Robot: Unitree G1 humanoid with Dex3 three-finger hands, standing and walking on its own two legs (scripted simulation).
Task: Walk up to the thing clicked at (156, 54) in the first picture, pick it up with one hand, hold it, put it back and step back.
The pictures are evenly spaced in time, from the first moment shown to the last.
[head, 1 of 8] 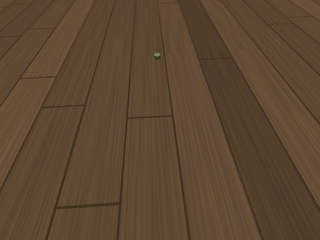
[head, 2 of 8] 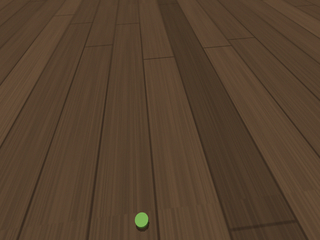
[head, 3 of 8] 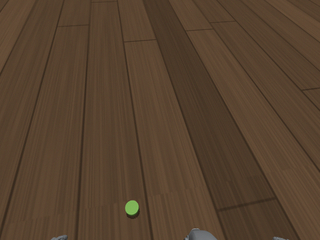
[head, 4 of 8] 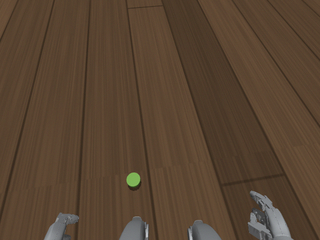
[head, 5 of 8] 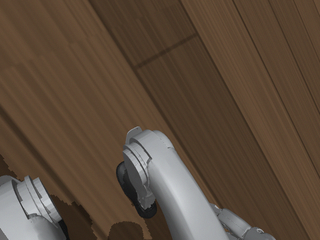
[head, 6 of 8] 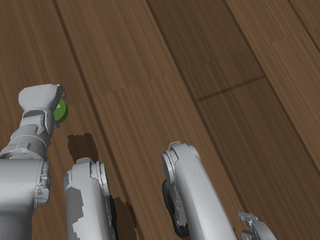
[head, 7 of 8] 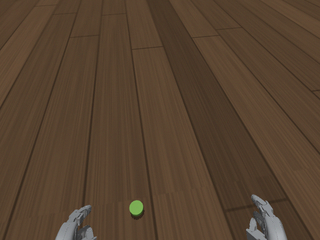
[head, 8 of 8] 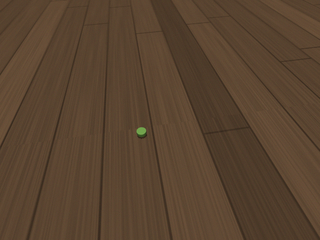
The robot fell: no
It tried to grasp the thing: yes
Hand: left
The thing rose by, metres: 0.69
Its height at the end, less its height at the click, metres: +0.00
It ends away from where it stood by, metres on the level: 0.01
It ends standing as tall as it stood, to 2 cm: yes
